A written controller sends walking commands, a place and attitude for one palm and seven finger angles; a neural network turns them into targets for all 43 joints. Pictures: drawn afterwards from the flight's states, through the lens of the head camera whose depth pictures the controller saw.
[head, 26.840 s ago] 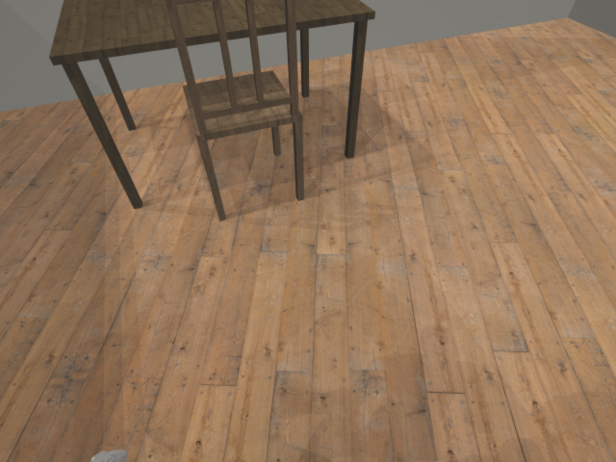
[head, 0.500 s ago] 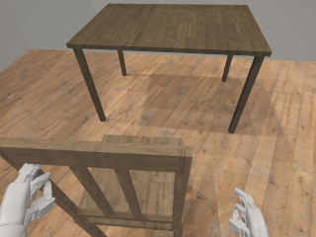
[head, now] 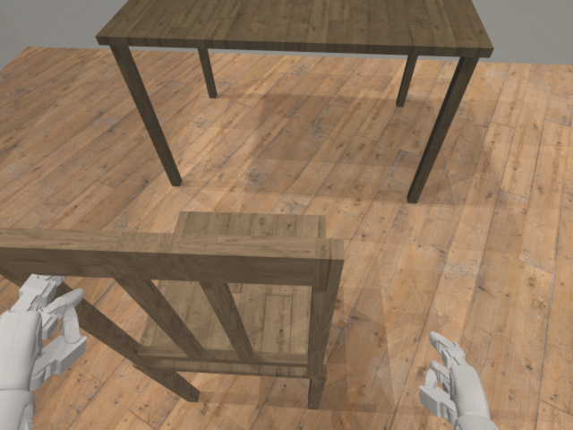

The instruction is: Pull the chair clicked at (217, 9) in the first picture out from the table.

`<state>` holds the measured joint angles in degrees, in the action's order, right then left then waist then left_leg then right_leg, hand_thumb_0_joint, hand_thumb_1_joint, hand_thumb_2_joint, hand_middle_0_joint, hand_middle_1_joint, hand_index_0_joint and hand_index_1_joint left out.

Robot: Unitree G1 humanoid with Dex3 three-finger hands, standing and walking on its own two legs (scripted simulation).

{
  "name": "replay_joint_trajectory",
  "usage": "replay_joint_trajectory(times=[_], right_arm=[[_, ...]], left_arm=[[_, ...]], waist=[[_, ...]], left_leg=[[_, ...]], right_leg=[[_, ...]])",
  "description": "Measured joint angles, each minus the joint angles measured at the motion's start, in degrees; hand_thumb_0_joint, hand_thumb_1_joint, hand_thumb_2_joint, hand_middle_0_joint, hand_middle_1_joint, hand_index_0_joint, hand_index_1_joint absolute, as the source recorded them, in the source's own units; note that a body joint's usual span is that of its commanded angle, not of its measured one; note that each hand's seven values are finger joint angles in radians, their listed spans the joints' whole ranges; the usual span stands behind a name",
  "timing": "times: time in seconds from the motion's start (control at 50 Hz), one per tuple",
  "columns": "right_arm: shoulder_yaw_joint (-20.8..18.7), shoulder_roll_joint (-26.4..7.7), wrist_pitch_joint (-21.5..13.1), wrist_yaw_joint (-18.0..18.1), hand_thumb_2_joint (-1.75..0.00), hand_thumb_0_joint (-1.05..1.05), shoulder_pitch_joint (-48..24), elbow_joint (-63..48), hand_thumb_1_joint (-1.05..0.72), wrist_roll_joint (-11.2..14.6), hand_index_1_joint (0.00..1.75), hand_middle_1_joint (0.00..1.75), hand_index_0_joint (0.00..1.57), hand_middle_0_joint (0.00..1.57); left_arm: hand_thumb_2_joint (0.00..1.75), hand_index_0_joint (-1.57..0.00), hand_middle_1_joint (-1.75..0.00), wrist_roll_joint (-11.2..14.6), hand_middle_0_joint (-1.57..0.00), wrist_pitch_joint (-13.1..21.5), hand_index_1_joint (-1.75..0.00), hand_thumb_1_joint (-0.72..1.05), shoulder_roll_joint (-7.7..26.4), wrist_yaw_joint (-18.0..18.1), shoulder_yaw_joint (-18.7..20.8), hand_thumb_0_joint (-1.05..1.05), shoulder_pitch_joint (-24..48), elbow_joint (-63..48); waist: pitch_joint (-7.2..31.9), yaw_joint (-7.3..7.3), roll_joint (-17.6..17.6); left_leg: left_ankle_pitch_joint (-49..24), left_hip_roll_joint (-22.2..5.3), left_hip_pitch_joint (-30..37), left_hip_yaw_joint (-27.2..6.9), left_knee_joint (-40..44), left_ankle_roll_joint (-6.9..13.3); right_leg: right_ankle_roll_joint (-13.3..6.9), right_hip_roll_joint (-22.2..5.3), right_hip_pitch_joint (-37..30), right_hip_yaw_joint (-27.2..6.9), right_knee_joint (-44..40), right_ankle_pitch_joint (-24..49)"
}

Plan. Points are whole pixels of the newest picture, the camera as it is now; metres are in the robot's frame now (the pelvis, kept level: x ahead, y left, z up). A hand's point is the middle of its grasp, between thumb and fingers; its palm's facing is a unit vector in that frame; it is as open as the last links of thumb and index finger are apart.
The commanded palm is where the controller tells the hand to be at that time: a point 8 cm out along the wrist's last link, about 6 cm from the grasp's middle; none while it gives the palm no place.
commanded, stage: step back with the hand held close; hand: left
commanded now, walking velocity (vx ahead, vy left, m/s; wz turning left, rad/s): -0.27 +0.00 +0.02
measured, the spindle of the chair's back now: (170, 322) +0.26 +0.22 -0.05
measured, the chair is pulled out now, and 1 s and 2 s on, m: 0.66 0.70 0.70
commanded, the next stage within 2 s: stop stepping back and stand still in 1.20 s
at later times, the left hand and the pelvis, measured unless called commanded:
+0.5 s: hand (41, 419) +0.11 +0.26 +0.08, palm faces +0.09 -0.82 -0.56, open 6.7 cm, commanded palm +0.06 +0.32 +0.18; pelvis -0.08 +0.02 -0.01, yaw +0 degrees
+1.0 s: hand out of the picture +0.08 +0.31 +0.18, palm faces +0.52 -0.71 -0.47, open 7.3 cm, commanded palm +0.01 +0.33 +0.18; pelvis -0.13 +0.03 -0.01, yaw +0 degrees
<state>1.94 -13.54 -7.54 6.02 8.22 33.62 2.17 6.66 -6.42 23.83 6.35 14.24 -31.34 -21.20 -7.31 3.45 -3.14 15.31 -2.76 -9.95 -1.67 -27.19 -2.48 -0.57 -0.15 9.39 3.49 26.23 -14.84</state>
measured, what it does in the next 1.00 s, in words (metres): walks backwards: left foot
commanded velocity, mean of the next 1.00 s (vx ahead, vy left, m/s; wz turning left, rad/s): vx -0.32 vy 0.00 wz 0.01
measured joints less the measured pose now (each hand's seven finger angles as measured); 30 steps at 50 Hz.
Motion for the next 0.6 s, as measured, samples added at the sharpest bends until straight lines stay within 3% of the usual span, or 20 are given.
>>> replay_joint_trajectory(times=[0.1,0.24,0.5,0.6], right_arm=[[-0.9,0.07,2.07,0.23,-0.9,0.02,-1.44,-1.69,-0.9,0.01,0.3,0.3,0.21,0.2],[-1.62,1.0,2.6,1.26,-0.9,0.01,-1.61,-1.32,-0.91,-0.08,0.3,0.3,0.21,0.2],[-0.65,1.58,-0.48,2.23,-0.9,0.01,2.13,1.32,-0.9,-1.71,0.3,0.3,0.21,0.21],[-0.66,2.03,-2.83,2.41,-0.9,0.01,4.49,2.01,-0.9,-2.09,0.3,0.3,0.21,0.21]], left_arm=[[0.89,-0.25,-0.36,0.07,-0.37,0.54,-0.3,0.89,1.37,0.76,1.11,0.01,-3.46,-4.77],[0.89,-0.29,-0.35,-0.24,-0.34,1.99,-0.31,0.89,6.04,0.11,1.49,0.01,-7.67,-9.56],[0.89,-0.37,-0.37,-3.0,-0.37,7.45,-0.35,0.89,9.16,-0.45,2.89,0.01,-9.89,-11.44],[0.89,-0.39,-0.39,-4.95,-0.41,9.35,-0.36,0.89,10.57,-1.19,4.36,0.01,-9.24,-10.8]], waist=[[-1.49,-1.4,1.33],[-0.98,-2.2,2.52],[0.71,-3.2,4.01],[0.43,-3.86,4.03]], left_leg=[[-1.35,0.19,-2.83,0.63,-0.44,0.28],[-2.16,0.31,-6.68,0.23,-3.0,0.48],[-2.57,0.31,-13.33,-1.07,-8.34,1.35],[-3.42,0.48,-14.53,-2.14,-9.24,1.55]], right_leg=[[0.26,-0.2,3.15,-0.67,0.63,1.45],[0.39,-0.32,6.48,-0.39,2.37,2.61],[0.59,-0.12,11.19,0.56,4.27,5.02],[1.39,0.24,11.64,0.43,7.99,1.64]])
